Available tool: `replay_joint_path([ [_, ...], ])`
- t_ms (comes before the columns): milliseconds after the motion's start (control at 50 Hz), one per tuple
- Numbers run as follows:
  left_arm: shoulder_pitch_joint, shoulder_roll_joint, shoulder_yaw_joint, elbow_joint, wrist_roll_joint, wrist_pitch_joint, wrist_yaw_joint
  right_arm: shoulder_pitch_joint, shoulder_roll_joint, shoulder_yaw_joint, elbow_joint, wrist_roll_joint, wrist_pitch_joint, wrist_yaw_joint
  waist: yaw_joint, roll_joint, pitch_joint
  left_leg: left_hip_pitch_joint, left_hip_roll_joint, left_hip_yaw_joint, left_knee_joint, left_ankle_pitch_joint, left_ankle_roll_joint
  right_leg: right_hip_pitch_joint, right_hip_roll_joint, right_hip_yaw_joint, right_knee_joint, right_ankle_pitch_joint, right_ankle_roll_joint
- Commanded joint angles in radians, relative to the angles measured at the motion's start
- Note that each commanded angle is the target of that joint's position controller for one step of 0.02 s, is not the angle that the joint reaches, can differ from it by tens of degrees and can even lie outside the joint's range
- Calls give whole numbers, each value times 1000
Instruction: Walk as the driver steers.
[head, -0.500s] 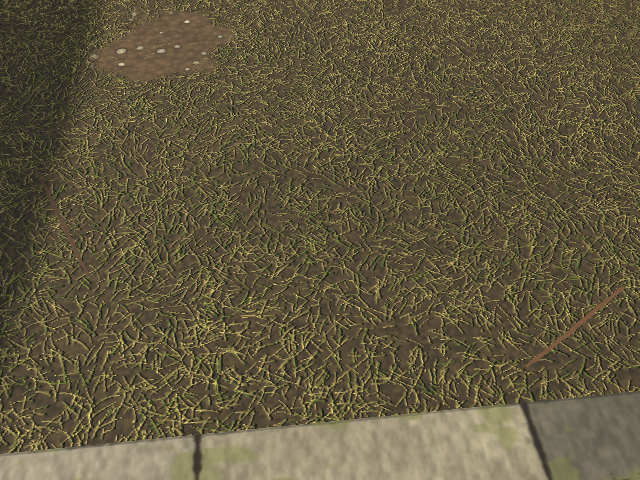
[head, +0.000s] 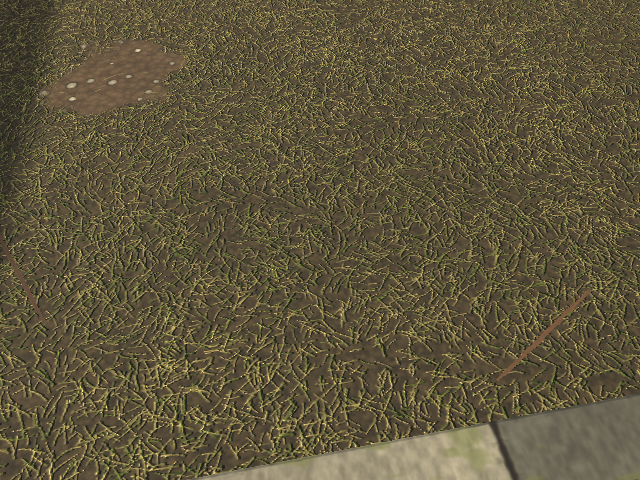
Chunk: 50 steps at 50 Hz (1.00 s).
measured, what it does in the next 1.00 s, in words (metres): walks ahead: right foot, then left foot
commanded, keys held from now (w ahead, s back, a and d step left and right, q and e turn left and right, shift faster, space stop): w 1.00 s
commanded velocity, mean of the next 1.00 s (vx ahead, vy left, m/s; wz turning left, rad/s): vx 0.47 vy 0.00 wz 0.00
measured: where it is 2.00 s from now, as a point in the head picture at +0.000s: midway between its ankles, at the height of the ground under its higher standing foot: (335, 268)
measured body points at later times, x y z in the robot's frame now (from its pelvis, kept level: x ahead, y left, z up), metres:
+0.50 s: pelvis +0.26 -0.01 -0.03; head +0.27 -0.01 +0.42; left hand +0.13 +0.20 -0.16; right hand +0.48 -0.23 -0.12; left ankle +0.37 +0.08 -0.74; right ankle +0.02 -0.12 -0.73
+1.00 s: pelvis +0.56 -0.05 -0.06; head +0.57 -0.07 +0.39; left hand +0.76 +0.12 -0.17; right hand +0.38 -0.21 -0.20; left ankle +0.37 +0.08 -0.74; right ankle +0.75 -0.20 -0.77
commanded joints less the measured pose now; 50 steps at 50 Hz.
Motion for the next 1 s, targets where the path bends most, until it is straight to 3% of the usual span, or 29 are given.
replay_joint_path([
  [20,263,152,36,16,15,-50,16,-60,-105,-19,-40,-39,-14,34,144,-80,-20,-373,92,-96,255,-154,144,369,-69,124,-117,47,-80],
  [40,426,255,54,8,25,-59,35,-146,-7,5,-126,-33,-46,56,201,-302,-73,-677,-93,-45,570,-297,48,544,-327,658,-308,0,-340],
  [60,431,188,34,22,50,-62,37,-258,-44,-14,-138,-10,-70,50,234,-163,87,-870,-64,-239,739,-252,78,497,-350,721,-402,-220,-330],
  [100,240,62,2,-35,20,-50,26,-184,-108,-35,-90,-14,-72,21,111,-59,96,-848,18,-162,865,-90,98,387,-281,479,-404,-240,-252],
  [120,239,26,-16,-37,14,-43,25,-167,-85,-32,-90,-22,-64,15,81,-52,97,-791,48,-150,827,-33,109,333,-252,392,-416,-130,-230],
  [160,218,-33,-41,-54,26,-28,36,-174,-29,-19,-96,-24,-42,26,32,-32,110,-713,85,-126,751,98,96,223,-207,267,-456,80,-195],
  [200,273,-16,-43,-44,30,-29,36,-228,-6,-10,-111,-9,-29,53,45,-47,89,-701,87,-65,645,226,61,194,-168,166,-458,240,-197],
  [260,358,-9,-47,-12,31,-28,3,-376,27,10,-165,-7,-5,64,79,-54,75,-601,62,15,409,328,8,91,-127,74,-449,399,-211],
  [340,427,12,-40,23,28,-20,-30,-459,-35,-7,-202,2,9,57,74,-54,74,-633,38,-25,251,370,8,205,-181,99,-410,517,-207],
  [420,469,22,-29,38,44,0,-26,-548,-32,-17,-238,7,9,48,65,-96,41,-506,-18,46,238,244,48,252,-195,74,-344,692,-167],
  [460,438,70,-8,23,43,0,-25,-441,-76,-39,-209,39,-2,37,-12,-87,-20,-265,-75,97,208,251,86,208,-159,19,-178,1016,-119],
  [480,448,66,-8,19,57,-6,-30,-231,-111,-52,-147,53,-13,30,-66,-58,-144,40,-50,49,297,353,139,64,-113,0,38,993,-67],
  [500,609,-17,-38,20,71,-15,-38,2,-125,-49,-101,57,-21,28,-78,108,-401,588,151,-257,302,339,335,-323,3,-5,379,632,22],
  [520,537,-54,-54,11,55,-17,-64,301,-117,-48,-13,18,-19,19,-184,174,-482,715,353,-638,96,280,445,-505,154,25,816,-332,45],
  [540,323,-10,-19,-55,9,-20,-66,345,-133,-61,35,-19,-45,14,-207,73,-238,487,314,-613,20,131,332,-640,91,155,1013,-289,-5],
  [560,215,1,-11,-87,1,-29,-41,135,-139,-64,-13,-8,-61,7,-131,29,-43,169,310,-500,-26,113,283,-642,2,157,989,-179,-30],
  [600,188,-63,-33,-113,45,-18,-3,-70,27,-11,-62,18,-56,-4,-22,-13,-30,-125,264,-338,-112,163,264,-453,-84,159,821,-65,-63],
  [620,204,-93,-42,-116,50,-3,-1,-112,67,3,-76,15,-56,-4,22,-3,-7,-233,243,-299,-156,175,250,-386,-102,150,760,-54,-62],
  [680,206,-76,-37,-141,32,31,0,-81,27,-8,-69,11,-95,7,56,40,22,-345,192,-198,-230,151,248,-369,-98,97,580,-42,-35],
  [720,135,-77,-41,-176,41,37,0,-34,7,-12,-52,-9,-104,25,39,9,14,-362,168,-145,-237,222,245,-346,-94,65,373,142,-17],
  [760,117,-86,-47,-189,52,52,-19,21,-14,-12,-22,-27,-97,52,44,56,13,-401,154,-109,-166,297,232,-294,-82,67,418,346,-13],
  [800,131,-42,-32,-186,56,46,-32,72,3,-4,-24,-36,-95,51,33,34,-5,-350,156,-97,-66,323,234,-341,-67,48,437,392,-8],
  [820,35,-42,-37,-226,45,40,-20,156,49,11,28,-51,-100,31,-5,23,14,-112,204,-174,11,265,224,-586,-136,188,347,516,4],
  [840,-33,-23,-32,-241,53,32,-7,268,50,14,44,-24,-97,5,-70,10,0,127,211,-196,64,229,231,-781,-121,164,225,570,19],
  [880,-171,-58,-41,-271,43,21,-2,425,65,25,98,-21,-80,-16,-138,41,45,245,241,-256,132,192,231,-921,-133,137,131,575,33],
  [900,-190,-67,-53,-257,46,19,-11,387,87,38,72,-10,-68,-17,-140,12,41,107,173,-192,183,101,192,-775,-133,110,-17,709,17],
  [940,-203,-84,-61,-273,42,30,-25,326,56,44,38,-34,-46,14,-116,64,79,-312,131,-156,130,-49,188,-361,-82,6,35,762,-11],
  [960,-204,-54,-56,-277,35,41,-28,298,36,42,20,-36,-48,24,-100,53,106,-354,153,-174,145,-99,185,-322,-100,26,58,733,-14],
  [1000,-241,-13,-50,-291,40,53,-23,301,3,32,11,-11,-61,23,-103,27,147,-252,177,-209,193,-102,164,-342,-112,31,-27,651,-18],
])
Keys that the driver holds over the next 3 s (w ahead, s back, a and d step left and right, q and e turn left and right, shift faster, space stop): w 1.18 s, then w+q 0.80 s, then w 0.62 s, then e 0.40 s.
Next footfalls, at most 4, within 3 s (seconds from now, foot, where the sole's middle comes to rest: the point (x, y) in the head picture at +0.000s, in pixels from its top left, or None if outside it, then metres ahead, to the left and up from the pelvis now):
0.02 right None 0.05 -0.12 -0.78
0.48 left None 0.41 0.08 -0.78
1.10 right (412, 386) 0.80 -0.22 -0.93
1.58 left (313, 302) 1.08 0.03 -0.93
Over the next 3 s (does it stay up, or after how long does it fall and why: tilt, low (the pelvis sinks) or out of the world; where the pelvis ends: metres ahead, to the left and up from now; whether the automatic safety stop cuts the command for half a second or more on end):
stays up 1.57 0.18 -0.15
